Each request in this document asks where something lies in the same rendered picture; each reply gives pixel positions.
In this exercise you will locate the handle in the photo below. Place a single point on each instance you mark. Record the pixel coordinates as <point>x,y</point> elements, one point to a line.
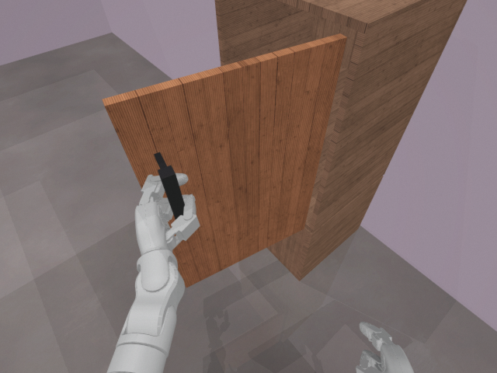
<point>171,186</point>

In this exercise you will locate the right robot hand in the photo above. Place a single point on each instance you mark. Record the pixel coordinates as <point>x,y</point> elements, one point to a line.
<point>393,358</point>

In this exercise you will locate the left robot hand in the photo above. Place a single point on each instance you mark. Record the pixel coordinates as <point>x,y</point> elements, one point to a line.
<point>153,213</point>

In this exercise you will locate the robot left forearm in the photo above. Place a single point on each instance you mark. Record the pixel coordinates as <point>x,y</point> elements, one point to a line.
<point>147,333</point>

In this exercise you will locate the cupboard door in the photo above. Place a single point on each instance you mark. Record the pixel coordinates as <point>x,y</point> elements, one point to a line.
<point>249,137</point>

